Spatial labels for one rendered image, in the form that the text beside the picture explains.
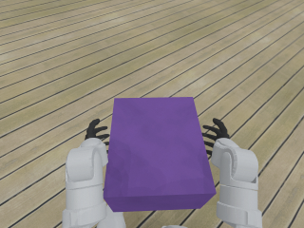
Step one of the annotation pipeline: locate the carton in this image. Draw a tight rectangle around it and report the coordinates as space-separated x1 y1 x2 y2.
103 97 217 213

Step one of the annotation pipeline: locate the robot left forearm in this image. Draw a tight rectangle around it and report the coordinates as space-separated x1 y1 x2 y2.
62 138 108 228

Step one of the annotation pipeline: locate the robot left thigh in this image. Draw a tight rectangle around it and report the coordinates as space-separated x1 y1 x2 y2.
96 206 126 228

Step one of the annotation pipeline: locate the robot right forearm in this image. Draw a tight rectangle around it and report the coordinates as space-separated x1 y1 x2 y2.
211 138 263 228

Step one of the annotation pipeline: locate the robot left hand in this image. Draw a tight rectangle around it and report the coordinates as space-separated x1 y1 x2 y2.
85 118 109 154

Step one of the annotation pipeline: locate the robot right hand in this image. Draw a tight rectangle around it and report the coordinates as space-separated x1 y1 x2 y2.
201 118 230 156

